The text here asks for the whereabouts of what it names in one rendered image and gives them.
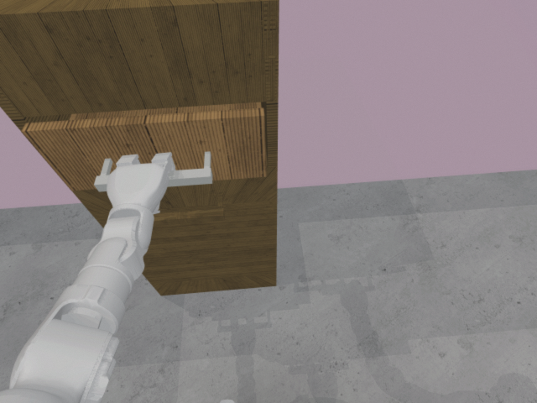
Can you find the left robot forearm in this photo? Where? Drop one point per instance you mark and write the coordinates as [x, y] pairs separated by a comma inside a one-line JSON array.
[[98, 295]]

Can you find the handle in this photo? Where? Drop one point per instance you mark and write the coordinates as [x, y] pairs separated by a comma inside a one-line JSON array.
[[208, 215], [176, 177]]

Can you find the robot left hand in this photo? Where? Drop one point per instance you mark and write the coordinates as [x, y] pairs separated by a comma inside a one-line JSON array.
[[141, 184]]

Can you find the left robot upper arm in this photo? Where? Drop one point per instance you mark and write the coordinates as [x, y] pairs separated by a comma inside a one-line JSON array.
[[69, 363]]

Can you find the drawer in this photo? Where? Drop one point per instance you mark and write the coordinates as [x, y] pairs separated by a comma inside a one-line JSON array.
[[76, 148]]

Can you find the cabinet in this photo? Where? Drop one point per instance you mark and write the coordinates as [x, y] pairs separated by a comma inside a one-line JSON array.
[[63, 57]]

